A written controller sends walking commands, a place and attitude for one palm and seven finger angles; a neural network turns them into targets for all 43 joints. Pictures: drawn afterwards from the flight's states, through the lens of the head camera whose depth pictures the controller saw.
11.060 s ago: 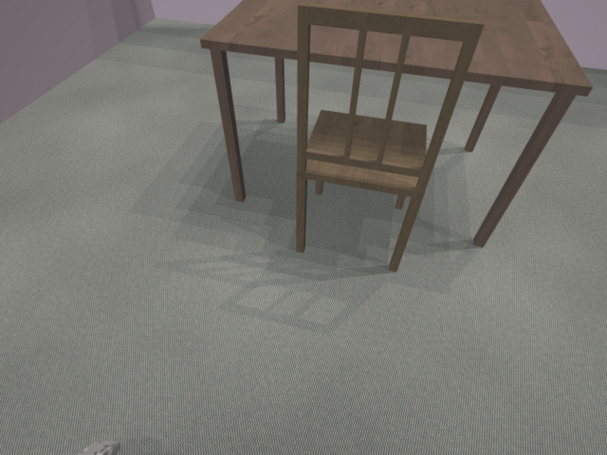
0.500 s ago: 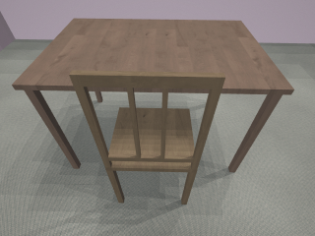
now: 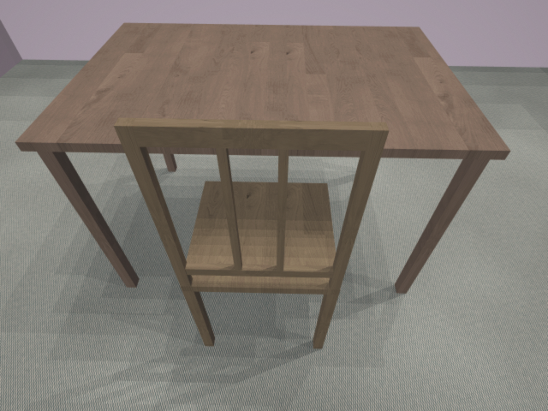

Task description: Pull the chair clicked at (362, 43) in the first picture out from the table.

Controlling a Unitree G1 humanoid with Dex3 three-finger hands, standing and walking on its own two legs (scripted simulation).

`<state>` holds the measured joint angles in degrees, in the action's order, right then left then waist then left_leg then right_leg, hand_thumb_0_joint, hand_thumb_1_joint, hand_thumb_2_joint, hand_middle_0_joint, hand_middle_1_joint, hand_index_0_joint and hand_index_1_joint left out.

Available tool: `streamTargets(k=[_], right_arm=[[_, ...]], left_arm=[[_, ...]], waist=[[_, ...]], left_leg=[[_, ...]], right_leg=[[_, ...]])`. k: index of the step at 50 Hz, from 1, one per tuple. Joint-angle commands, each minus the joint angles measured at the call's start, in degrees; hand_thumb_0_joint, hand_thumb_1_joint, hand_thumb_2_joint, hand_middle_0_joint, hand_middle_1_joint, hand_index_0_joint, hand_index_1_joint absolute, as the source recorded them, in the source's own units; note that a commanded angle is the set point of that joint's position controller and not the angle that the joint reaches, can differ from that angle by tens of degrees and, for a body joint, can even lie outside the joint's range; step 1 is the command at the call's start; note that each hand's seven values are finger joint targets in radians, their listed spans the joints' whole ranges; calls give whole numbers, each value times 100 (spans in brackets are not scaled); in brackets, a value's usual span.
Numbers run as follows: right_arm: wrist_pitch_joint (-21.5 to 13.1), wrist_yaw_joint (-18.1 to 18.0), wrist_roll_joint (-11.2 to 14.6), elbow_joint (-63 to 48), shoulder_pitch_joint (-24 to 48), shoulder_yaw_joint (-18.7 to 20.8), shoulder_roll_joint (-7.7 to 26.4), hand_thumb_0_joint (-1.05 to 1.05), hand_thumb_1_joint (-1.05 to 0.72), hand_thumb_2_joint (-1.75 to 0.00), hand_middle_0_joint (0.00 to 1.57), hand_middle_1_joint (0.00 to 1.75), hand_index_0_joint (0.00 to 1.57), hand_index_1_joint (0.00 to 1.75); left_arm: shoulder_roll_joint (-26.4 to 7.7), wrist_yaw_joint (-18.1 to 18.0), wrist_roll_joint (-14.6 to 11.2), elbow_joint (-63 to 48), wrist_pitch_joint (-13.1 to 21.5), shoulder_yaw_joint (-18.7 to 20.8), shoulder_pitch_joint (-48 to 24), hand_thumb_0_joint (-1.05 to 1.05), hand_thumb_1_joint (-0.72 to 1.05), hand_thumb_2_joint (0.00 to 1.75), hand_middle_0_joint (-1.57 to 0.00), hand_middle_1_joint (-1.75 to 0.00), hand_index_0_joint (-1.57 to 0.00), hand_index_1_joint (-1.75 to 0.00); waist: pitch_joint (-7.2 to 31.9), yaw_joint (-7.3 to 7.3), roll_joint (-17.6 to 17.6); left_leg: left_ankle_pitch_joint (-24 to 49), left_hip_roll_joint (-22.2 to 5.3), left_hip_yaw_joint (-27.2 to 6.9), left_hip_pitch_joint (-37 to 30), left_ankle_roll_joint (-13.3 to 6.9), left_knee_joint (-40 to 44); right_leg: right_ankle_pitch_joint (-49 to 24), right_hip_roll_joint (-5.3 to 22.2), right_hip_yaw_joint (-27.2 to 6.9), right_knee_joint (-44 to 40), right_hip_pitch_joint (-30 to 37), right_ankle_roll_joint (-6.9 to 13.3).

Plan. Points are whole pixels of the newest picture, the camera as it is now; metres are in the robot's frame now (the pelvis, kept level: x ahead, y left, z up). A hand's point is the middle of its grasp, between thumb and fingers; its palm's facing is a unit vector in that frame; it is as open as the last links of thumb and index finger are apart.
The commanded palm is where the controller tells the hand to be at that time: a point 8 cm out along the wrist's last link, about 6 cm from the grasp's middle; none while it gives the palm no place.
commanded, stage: look again from close up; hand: left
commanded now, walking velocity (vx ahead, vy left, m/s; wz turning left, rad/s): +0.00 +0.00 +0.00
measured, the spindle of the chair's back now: (231, 218) +0.49 +0.12 -0.05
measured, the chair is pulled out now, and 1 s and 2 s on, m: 0.00 0.00 0.00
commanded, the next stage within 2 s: shuffle to correct the standing spot in 0.60 s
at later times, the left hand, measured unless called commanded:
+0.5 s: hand out of the picture -0.01 +0.16 -0.18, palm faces +0.04 -0.99 -0.17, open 7.4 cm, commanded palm none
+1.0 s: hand out of the picture -0.01 +0.18 -0.18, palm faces +0.10 -0.98 -0.16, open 7.4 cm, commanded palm none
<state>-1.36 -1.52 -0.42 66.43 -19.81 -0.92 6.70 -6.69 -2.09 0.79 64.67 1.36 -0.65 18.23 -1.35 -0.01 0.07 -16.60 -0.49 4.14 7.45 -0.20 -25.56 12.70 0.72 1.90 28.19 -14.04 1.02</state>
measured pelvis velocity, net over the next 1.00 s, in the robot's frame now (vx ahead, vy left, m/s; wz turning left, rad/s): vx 0.02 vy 0.02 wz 0.01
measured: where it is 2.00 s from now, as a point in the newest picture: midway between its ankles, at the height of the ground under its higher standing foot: outside the picture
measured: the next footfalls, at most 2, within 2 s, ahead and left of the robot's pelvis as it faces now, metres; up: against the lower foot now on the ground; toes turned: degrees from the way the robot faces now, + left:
none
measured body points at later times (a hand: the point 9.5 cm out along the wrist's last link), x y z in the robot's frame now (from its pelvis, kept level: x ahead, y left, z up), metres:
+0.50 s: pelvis +0.00 +0.00 +0.00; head +0.01 +0.00 +0.45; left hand -0.01 +0.21 -0.16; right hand -0.01 -0.21 -0.16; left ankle -0.03 +0.11 -0.74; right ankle +0.03 -0.11 -0.74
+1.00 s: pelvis +0.02 +0.02 -0.01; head +0.03 +0.03 +0.44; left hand -0.01 +0.23 -0.17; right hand -0.01 -0.20 -0.16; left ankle -0.03 +0.11 -0.74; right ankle +0.03 -0.11 -0.74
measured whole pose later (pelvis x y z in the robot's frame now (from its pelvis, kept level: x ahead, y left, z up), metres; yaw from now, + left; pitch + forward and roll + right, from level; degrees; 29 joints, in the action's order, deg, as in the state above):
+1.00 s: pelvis +0.02 +0.02 -0.01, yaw +0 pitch +0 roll +0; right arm -0.4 -1.1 -1.1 65.0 -20.9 0.1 7.2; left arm -7.1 -1.9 1.3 62.5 0.7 2.0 20.4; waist -0.9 -1.6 -1.2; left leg -20.6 0.4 4.0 8.5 -1.6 -29.3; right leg 16.5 1.8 1.9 31.2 -14.7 0.2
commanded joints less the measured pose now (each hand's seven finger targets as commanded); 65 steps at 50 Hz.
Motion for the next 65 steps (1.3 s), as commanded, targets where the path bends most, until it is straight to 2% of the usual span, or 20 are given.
streamTargets(k=[1,8,26,35,39,42,45,47,49,51,52,53,55,56,57,58,59,61,62,65], right_arm=[[-62,-23,0,-85,-377,69,445,0,-90,-90,20,30,20,30],[-51,-36,3,-95,-294,83,427,0,-90,-90,20,30,20,30],[-69,-46,4,-86,-232,96,445,0,-90,-90,20,30,20,30],[-70,-56,3,-74,-247,83,430,0,-90,-90,20,30,20,30],[31,-5,-33,-112,-326,117,479,0,-90,-90,20,30,20,30],[99,28,-58,-209,-410,142,423,0,-90,-90,20,30,20,30],[77,43,-65,-302,-411,151,371,0,-90,-90,20,30,20,30],[65,38,-56,-297,-479,164,328,0,-90,-90,20,30,20,30],[-12,33,-68,-251,-718,141,364,0,-90,-90,20,30,20,30],[-86,-23,-66,-167,-1005,166,663,0,-90,-90,20,30,20,30],[-97,-70,-56,-148,-1059,145,626,0,-90,-90,20,30,20,30],[-110,-108,-71,-156,-1005,101,602,0,-90,-90,20,30,20,30],[-139,-165,-56,-188,-790,63,635,0,-90,-90,20,30,20,30],[-161,-188,-16,-225,-658,71,652,0,-90,-90,20,30,20,30],[-181,-208,13,-277,-554,89,625,0,-90,-90,20,30,20,30],[-152,-223,32,-303,-499,110,632,0,-90,-90,20,30,20,30],[-111,-227,26,-287,-493,133,588,0,-90,-90,20,30,20,30],[-78,-229,22,-240,-522,177,555,0,-90,-90,20,30,20,30],[-74,-234,16,-227,-477,182,527,0,-90,-90,20,30,20,30],[-59,-241,10,-265,-397,226,572,0,-90,-90,20,30,20,30]], left_arm=[[-579,-27,-31,-149,74,92,368,0,90,90,-20,-30,-20,-30],[-544,-26,-25,-161,55,93,370,0,90,90,-20,-30,-20,-30],[-564,-18,-28,-168,72,103,376,0,90,90,-20,-30,-20,-30],[-511,-18,-20,-164,39,112,395,0,90,90,-20,-30,-20,-30],[-635,-10,20,-220,11,186,455,0,90,90,-20,-30,-20,-30],[-781,-5,27,-310,-13,283,522,0,90,90,-20,-30,-20,-30],[-878,-25,27,-385,-13,390,616,0,90,90,-20,-30,-20,-30],[-881,-29,34,-444,-17,427,523,0,90,90,-20,-30,-20,-30],[-752,-16,33,-532,-21,412,332,0,90,90,-20,-30,-20,-30],[-463,12,68,-636,-15,322,148,0,90,90,-20,-30,-20,-30],[-346,-1,86,-673,2,268,23,0,90,90,-20,-30,-20,-30],[-293,-19,68,-653,9,226,-1,0,90,90,-20,-30,-20,-30],[-264,-28,10,-505,26,210,193,0,90,90,-20,-30,-20,-30],[-323,-40,-18,-369,54,228,438,0,90,90,-20,-30,-20,-30],[-453,-59,-46,-234,89,242,678,0,90,90,-20,-30,-20,-30],[-570,-76,-70,-164,89,237,633,0,90,90,-20,-30,-20,-30],[-577,-85,-77,-160,79,233,550,0,90,90,-20,-30,-20,-30],[-542,-96,-70,-245,23,221,351,0,90,90,-20,-30,-20,-30],[-530,-96,-66,-281,-10,224,263,0,90,90,-20,-30,-20,-30],[-546,-105,-39,-457,-93,288,73,0,90,90,-20,-30,-20,-30]], waist=[[-280,-1,-52],[-438,-19,13],[-221,-8,0],[-374,-41,37],[-586,-99,-110],[-635,-119,-526],[-555,-145,-746],[-584,-89,-569],[-548,12,-6],[-368,96,1065],[-500,108,1100],[-496,68,850],[-253,-85,586],[-21,-185,445],[79,-237,285],[-15,-154,161],[-3,-100,-92],[15,-28,-78],[-136,-39,37],[19,-22,288]], left_leg=[[426,-453,-458,453,-148,567],[369,-455,-479,483,-154,609],[657,-478,-482,300,-150,611],[542,-493,-514,399,-166,712],[-488,-298,-398,675,-186,515],[-736,-74,-191,939,-167,116],[-605,33,-91,1015,-144,-287],[-523,6,-103,791,-152,-135],[-154,-147,-301,388,-223,400],[1325,-882,-1069,-147,-585,699],[2539,-1160,-1254,-347,-803,706],[3701,-1265,-1274,-463,-912,509],[5491,-1109,-984,-659,-738,32],[5786,-905,-818,-549,-519,-207],[5374,-714,-669,-252,-305,-293],[4465,-617,-611,-73,-131,-143],[3913,-585,-597,-70,-104,-25],[3821,-636,-575,-245,-123,176],[4024,-692,-578,-259,-149,248],[4831,-884,-674,-603,-240,212]], right_leg=[[-569,536,-636,-557,128,159],[-487,505,-633,-615,51,147],[-880,511,-610,-603,212,142],[-693,473,-570,-598,173,134],[905,559,-780,-779,-16,247],[1775,797,-1162,-1104,-24,416],[1867,1135,-1578,-1265,-27,638],[1641,1120,-1450,-1125,-213,668],[839,769,-897,-382,-421,526],[423,137,97,793,-761,235],[997,38,273,1054,-1088,136],[1229,108,193,1119,-1130,112],[542,230,55,485,-593,125],[-636,273,-84,195,-25,154],[-2188,443,-320,132,493,218],[-3011,641,-393,247,628,263],[-3468,698,-404,353,632,258],[-3172,645,-368,420,467,195],[-2775,563,-367,404,337,164],[-1499,393,-300,501,37,85]])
